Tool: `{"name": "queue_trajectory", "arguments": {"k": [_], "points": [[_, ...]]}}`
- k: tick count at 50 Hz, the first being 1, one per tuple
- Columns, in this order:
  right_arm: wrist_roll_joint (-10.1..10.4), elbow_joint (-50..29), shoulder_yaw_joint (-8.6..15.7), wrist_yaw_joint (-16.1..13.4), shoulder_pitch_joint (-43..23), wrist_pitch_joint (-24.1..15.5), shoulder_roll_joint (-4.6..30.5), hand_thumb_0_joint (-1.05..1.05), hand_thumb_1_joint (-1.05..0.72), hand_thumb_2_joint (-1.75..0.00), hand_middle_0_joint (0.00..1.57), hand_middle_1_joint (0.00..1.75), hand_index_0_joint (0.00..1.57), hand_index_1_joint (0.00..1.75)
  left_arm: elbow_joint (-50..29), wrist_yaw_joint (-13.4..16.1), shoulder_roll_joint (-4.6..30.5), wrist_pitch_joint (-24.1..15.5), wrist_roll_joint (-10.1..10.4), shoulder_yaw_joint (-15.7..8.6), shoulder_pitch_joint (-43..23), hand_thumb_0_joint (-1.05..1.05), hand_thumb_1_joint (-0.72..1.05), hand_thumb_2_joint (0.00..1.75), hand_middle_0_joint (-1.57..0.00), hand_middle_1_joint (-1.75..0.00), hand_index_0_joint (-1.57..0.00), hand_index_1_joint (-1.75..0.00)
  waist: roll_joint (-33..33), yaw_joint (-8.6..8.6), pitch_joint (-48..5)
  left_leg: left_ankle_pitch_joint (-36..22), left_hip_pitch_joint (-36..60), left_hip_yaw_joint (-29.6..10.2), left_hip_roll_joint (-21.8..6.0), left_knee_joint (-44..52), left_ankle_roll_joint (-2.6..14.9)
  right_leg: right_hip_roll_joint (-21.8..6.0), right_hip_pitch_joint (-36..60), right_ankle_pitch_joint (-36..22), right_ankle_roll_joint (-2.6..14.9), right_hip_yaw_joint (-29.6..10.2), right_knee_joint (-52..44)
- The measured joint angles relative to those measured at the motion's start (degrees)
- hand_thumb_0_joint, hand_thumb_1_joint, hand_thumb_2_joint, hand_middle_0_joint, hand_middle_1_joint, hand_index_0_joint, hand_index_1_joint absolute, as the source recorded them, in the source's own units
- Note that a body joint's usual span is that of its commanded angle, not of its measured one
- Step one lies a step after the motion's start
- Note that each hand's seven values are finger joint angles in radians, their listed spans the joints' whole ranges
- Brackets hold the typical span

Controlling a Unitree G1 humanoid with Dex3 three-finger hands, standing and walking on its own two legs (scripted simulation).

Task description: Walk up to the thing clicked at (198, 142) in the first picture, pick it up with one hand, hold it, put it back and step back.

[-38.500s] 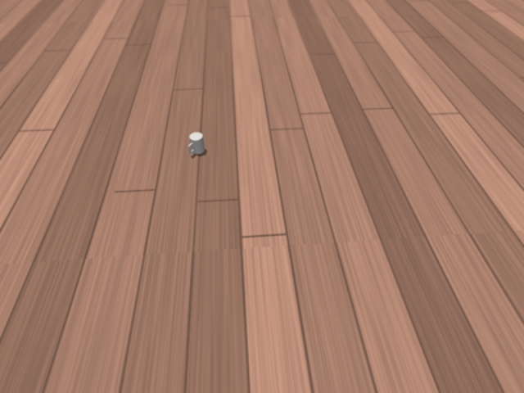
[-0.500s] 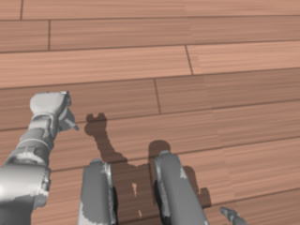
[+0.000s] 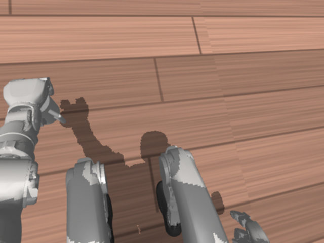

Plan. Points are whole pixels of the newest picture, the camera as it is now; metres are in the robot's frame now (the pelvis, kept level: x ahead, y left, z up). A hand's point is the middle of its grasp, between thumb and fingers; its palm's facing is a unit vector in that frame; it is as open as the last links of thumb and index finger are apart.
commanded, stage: crouch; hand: left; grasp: from above
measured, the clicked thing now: (45, 110) +0.47 +0.25 -0.19
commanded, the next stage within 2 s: lower in 0.52 s
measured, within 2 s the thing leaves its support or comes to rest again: rests again in 1.84 s
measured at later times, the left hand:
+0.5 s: hand (43, 109) +0.47 +0.26 -0.21, palm faces -0.44 -0.04 -0.89, open 10.0 cm
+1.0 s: hand (48, 112) +0.48 +0.26 -0.26, palm faces -0.46 -0.05 -0.89, open 10.0 cm
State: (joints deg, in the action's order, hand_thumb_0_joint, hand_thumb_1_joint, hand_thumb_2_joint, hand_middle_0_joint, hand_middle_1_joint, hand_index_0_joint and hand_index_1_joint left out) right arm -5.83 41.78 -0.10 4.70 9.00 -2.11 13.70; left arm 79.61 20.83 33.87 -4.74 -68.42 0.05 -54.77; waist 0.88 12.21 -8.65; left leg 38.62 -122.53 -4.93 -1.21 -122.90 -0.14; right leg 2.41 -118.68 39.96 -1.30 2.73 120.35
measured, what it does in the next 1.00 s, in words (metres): lowers itself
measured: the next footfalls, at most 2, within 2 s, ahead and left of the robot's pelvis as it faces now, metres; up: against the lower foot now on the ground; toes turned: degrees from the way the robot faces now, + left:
none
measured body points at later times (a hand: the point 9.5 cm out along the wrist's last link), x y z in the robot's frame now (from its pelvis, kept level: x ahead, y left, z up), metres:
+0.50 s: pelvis -0.01 +0.00 -0.05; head +0.23 +0.05 +0.33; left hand +0.49 +0.26 -0.16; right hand +0.03 -0.27 -0.16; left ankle +0.08 +0.12 -0.38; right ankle +0.08 -0.12 -0.38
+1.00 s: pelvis -0.01 +0.00 -0.08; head +0.24 +0.06 +0.29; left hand +0.50 +0.26 -0.20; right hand +0.03 -0.27 -0.18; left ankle +0.08 +0.12 -0.38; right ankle +0.08 -0.12 -0.37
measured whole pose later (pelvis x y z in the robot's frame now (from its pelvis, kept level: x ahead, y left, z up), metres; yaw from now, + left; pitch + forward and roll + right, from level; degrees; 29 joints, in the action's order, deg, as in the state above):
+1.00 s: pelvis -0.01 +0.00 -0.08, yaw -3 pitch +34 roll -8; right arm -8.5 41.2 -7.2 6.5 9.1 -3.0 15.5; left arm 88.6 23.8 43.0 -8.4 -71.4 -2.6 -60.3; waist -1.7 16.3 -1.8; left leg 38.9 -133.6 -8.6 -1.0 -137.5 -0.8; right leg 3.3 -128.8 39.5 -1.4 5.7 133.2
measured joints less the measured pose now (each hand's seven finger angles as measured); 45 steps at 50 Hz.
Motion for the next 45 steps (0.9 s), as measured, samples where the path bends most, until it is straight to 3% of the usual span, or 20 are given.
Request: {"name": "queue_trajectory", "arguments": {"k": [15,36,45], "points": [[-0.9,1.0,-2.2,0.9,1.4,0.3,0.2,0.01,-0.92,-0.90,0.20,0.30,0.20,0.30,3.4,0.6,3.3,-2.1,-1.3,-1.9,-2.5,0.00,-0.08,0.75,-0.52,-0.92,-0.58,-0.86,-0.3,1.30,2.7,-0.3,-5.3,-0.8,-0.1,-6.4,-0.18,0.4,-5.3,-0.4,-0.08,0.6,6.2],[-1.4,0.5,-4.7,1.1,0.4,0.2,1.2,0.01,-0.92,-0.90,0.20,0.30,0.20,0.30,6.2,0.9,6.5,-2.4,-1.6,-1.2,-5.0,0.00,-0.08,0.75,-0.53,-0.91,-0.59,-0.86,-1.4,2.26,4.4,0.1,-8.7,-2.3,-0.1,-11.3,-0.41,0.9,-8.2,-0.5,-0.12,1.9,10.2],[-2.1,-0.5,-6.5,1.5,0.0,-0.6,1.6,0.01,-0.92,-0.90,0.20,0.30,0.20,0.30,8.9,1.6,8.2,-3.1,-2.2,-1.7,-5.7,0.00,-0.08,0.75,-0.53,-0.91,-0.59,-0.86,-2.2,3.56,6.0,0.1,-9.9,-3.2,0.2,-13.1,-0.58,0.8,-9.1,-0.4,-0.11,2.6,11.6]]}}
